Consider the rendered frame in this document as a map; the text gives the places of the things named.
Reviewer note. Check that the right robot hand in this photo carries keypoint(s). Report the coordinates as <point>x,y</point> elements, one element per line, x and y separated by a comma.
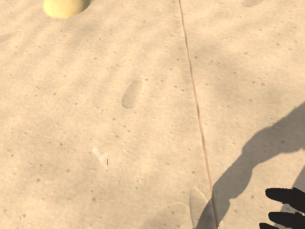
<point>296,199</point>

